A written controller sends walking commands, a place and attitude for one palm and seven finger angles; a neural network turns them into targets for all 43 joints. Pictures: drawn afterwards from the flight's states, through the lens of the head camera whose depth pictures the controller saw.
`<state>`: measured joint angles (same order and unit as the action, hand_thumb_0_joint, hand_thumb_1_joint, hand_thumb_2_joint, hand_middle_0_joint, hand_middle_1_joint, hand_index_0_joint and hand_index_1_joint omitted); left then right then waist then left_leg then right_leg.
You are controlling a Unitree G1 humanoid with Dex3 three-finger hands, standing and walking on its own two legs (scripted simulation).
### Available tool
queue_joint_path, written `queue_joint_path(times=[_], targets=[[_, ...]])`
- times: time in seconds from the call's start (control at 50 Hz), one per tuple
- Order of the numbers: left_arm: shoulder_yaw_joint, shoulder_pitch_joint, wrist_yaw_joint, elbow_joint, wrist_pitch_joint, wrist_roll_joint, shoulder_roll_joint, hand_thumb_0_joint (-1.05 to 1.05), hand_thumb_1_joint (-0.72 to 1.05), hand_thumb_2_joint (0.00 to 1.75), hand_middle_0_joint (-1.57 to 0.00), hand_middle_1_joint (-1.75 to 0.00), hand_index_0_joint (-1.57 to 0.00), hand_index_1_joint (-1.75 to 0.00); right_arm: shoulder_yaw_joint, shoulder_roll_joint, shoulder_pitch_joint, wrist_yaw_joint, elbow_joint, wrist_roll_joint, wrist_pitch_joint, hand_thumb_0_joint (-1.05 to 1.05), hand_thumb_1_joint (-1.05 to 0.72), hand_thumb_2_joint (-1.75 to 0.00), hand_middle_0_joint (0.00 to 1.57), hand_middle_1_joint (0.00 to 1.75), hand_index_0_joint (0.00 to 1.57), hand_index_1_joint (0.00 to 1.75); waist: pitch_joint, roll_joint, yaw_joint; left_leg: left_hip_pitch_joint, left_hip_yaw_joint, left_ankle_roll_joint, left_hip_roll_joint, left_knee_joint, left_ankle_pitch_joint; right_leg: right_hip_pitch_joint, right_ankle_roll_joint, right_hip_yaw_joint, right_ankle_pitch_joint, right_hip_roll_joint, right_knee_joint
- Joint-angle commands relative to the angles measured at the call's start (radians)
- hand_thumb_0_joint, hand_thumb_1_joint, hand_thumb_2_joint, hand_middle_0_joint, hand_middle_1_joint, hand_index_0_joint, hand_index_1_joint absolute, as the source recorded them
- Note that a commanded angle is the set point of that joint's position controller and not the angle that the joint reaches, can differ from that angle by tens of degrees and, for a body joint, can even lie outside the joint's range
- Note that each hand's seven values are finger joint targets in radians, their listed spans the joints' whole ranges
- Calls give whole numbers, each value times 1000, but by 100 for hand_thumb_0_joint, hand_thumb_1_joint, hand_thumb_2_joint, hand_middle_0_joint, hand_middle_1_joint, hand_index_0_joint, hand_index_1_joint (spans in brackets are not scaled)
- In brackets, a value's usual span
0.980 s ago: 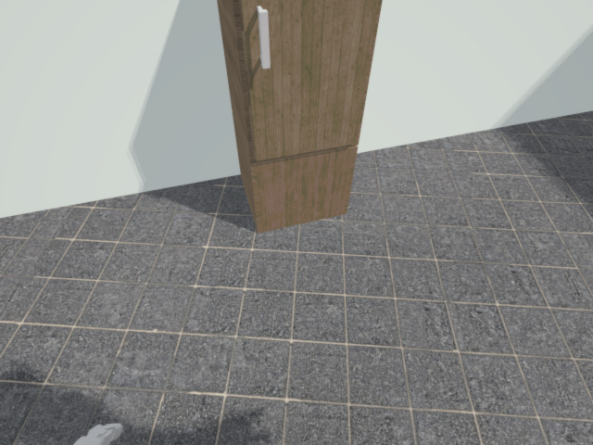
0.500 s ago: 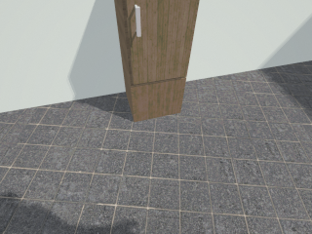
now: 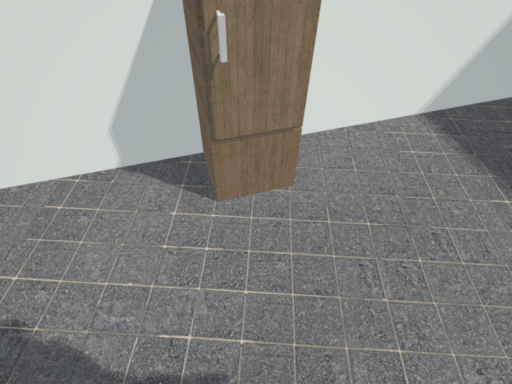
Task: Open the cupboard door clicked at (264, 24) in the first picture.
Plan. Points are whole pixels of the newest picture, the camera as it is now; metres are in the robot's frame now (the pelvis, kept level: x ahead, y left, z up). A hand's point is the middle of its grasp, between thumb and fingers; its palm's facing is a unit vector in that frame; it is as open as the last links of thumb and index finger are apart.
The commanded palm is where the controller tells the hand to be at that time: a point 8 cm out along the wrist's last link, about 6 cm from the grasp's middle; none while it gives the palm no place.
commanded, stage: look at it before walking up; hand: left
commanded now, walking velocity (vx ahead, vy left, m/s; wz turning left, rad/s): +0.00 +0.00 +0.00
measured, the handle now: (221, 36) +1.10 +0.18 +0.08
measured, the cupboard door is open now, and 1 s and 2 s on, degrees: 0 0 0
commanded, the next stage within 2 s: walk to a spot facing it in 0.46 s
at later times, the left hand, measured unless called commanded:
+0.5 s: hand out of the picture +0.07 +0.25 -0.16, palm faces -0.03 -0.94 -0.33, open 7.4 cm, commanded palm none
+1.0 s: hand out of the picture +0.06 +0.18 -0.18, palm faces -0.15 -0.95 -0.27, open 7.4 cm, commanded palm none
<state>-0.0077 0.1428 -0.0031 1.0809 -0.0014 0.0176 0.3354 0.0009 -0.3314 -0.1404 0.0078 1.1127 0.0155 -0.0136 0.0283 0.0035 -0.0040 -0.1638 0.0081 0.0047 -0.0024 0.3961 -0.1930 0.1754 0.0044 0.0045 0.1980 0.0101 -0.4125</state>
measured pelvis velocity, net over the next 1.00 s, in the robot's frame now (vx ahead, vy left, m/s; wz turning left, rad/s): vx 0.00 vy -0.02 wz -0.19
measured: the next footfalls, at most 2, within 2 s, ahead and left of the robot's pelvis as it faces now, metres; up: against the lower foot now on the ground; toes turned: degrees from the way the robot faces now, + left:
left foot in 1.46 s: +0.21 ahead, +0.08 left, +0.00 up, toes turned -21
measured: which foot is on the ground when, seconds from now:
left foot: down 0.00-0.96, up 0.98-1.00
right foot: down 0.00-1.00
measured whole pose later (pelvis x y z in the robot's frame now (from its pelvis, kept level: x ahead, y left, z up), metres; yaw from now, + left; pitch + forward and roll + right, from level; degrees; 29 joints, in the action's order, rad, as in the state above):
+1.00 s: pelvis +0.00 -0.02 -0.03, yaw -11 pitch -1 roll +1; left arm 0.03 0.26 -0.02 0.95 -0.04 0.03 0.22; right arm -0.04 -0.24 -0.16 -0.01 0.99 0.02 0.05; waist 0.08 -0.03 0.03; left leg -0.35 -0.09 0.04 0.08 0.85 -0.46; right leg 0.34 -0.05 -0.01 0.34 -0.03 -0.71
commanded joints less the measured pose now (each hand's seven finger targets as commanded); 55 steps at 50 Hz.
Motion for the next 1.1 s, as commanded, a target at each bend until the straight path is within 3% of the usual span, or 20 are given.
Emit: queue_joint_path(times=[0.0, 0.26, 0.46, 0.58, 0.64, 0.72, 0.76, 0.78, 0.84, 0.86, 0.88, 0.9, 0.92, 0.94, 0.96, 0.98, 1.0, 1.02, 1.08], targets=[[42, -38, 14, -62, 25, -4, 207, 0, 90, 90, -20, -30, -20, -30, -39, -209, 51, -17, -68, -7, -21, 0, -90, -90, 20, 30, 20, 30, -44, -7, 7, -10, 109, -36, 113, -81, 48, -2, -36, 108, -9, 102, 88], [41, -37, 12, -59, 28, -4, 211, 0, 90, 90, -20, -30, -20, -30, -38, -206, 61, -17, -67, -7, -19, 0, -90, -90, 20, 30, 20, 30, -41, 6, 6, 4, 105, -33, 111, -83, 51, 0, -34, 113, -14, 107, 105], [41, -33, 13, -57, 32, -6, 211, 0, 90, 90, -20, -30, -20, -30, -37, -209, 61, -18, -69, -9, -21, 0, -90, -90, 20, 30, 20, 30, -78, 2, 4, 34, 101, -31, 116, -74, 129, -37, -36, 105, -117, 112, 93], [44, -39, 11, -62, 23, -4, 211, 0, 90, 90, -20, -30, -20, -30, -41, -211, 62, -22, -69, -6, -19, 0, -90, -90, 20, 30, 20, 30, -42, -10, 4, 43, 82, -28, 123, -69, 106, 2, -37, 118, -118, 102, 89], [30, 17, 16, -66, -11, -5, 107, 0, 90, 90, -20, -30, -20, -30, -25, -92, -3, -28, -71, -5, 2, 0, -90, -90, 20, 30, 20, 30, -33, 3, 0, 31, 35, -12, 129, -16, 89, 51, -25, 138, -160, 96, 35], [48, 38, 8, -116, -32, 1, 107, 0, 90, 90, -20, -30, -20, -30, -49, -114, -20, -36, -122, -3, 18, 0, -90, -90, 20, 30, 20, 30, -28, -13, -2, 14, 30, -26, 163, 7, 22, 135, -24, 145, -138, 63, -50], [54, 44, 3, -143, -38, 3, 93, 0, 90, 90, -20, -30, -20, -30, -62, -127, -15, -38, -148, -2, 20, 0, -90, -90, 20, 30, 20, 30, -29, -58, -1, 12, 58, -49, 207, -12, 13, 176, -14, 115, -113, 25, -136], [57, 54, 0, -151, -41, 2, 83, 0, 90, 90, -20, -30, -20, -30, -69, -136, -8, -39, -161, -2, 20, 0, -90, -90, 20, 30, 20, 30, -31, -105, 5, -3, 74, -69, 241, -27, 21, 182, -8, 89, -75, 6, -202], [69, 98, -7, -173, -49, 3, 45, 0, 90, 90, -20, -30, -20, -30, -84, -134, 21, -37, -195, -1, 15, 0, -90, -90, 20, 30, 20, 30, -42, -195, 25, -43, 93, -158, 350, -44, 175, 187, 14, 9, 247, -6, -436], [73, 123, -8, -176, -50, 1, 40, 0, 90, 90, -20, -30, -20, -30, -88, -129, 44, -37, -210, 0, 15, 0, -90, -90, 20, 30, 20, 30, -41, -209, 39, -68, 70, -161, 364, -16, 197, 165, 11, 19, 268, 19, -438], [78, 153, -10, -176, -47, 2, 36, 0, 90, 90, -20, -30, -20, -30, -89, -120, 58, -38, -218, 2, 16, 0, -90, -90, 20, 30, 20, 30, -46, -176, 57, -101, 35, -141, 351, 48, 203, 108, 6, 21, 233, 31, -370], [83, 220, -14, -162, -40, 5, 40, 0, 90, 90, -20, -30, -20, -30, -90, -122, 76, -34, -224, 3, 20, 0, -90, -90, 20, 30, 20, 30, -72, -107, 92, -145, -21, -95, 309, 156, 61, 22, 0, 17, 154, 26, -247], [96, 270, -13, -153, -26, 16, 89, 0, 90, 90, -20, -30, -20, -30, -83, -73, 69, -27, -235, -3, 31, 0, -90, -90, 20, 30, 20, 30, -64, 131, 116, -265, -119, -11, 173, 416, -199, -38, -31, 205, 149, 114, 6], [112, 282, 1, -162, -12, 21, 188, 0, 90, 90, -20, -30, -20, -30, -65, 13, 64, -19, -276, 0, 34, 0, -90, -90, 20, 30, 20, 30, -7, 431, 104, -522, -119, 50, 10, 699, -444, -38, -112, 650, 146, 331, 210], [111, 281, 15, -175, -15, 5, 174, 0, 90, 90, -20, -30, -20, -30, -71, -35, 83, -19, -284, 3, 36, 0, -90, -90, 20, 30, 20, 30, 2, 284, 102, -505, 24, 32, 50, 743, -370, 5, -133, 636, 264, 336, 266], [112, 213, 15, -193, -9, 3, 139, 0, 90, 90, -20, -30, -20, -30, -79, -47, 59, -13, -270, 2, 34, 0, -90, -90, 20, 30, 20, 30, 29, 253, 63, -500, 37, 25, 81, 746, -260, 43, -114, 587, 433, 279, 295], [107, 186, 15, -200, -3, 1, 112, 0, 90, 90, -20, -30, -20, -30, -80, -49, 68, -8, -258, 2, 26, 0, -90, -90, 20, 30, 20, 30, 44, 179, 55, -489, 23, 28, 94, 754, -208, 61, -115, 579, 436, 250, 277], [100, 165, 12, -205, 7, 0, 86, 0, 90, 90, -20, -30, -20, -30, -83, -46, 53, -4, -249, 8, 19, 0, -90, -90, 20, 30, 20, 30, 36, 121, 37, -469, 25, 35, 102, 745, -144, 57, -133, 513, 369, 221, 246], [98, 217, 4, -187, 33, -1, 63, 0, 90, 90, -20, -30, -20, -30, -81, -12, 24, 1, -235, 12, 9, 0, -90, -90, 20, 30, 20, 30, -31, 61, 32, -460, -1, 49, 95, 697, -81, -30, -163, 409, 195, 177, 200]])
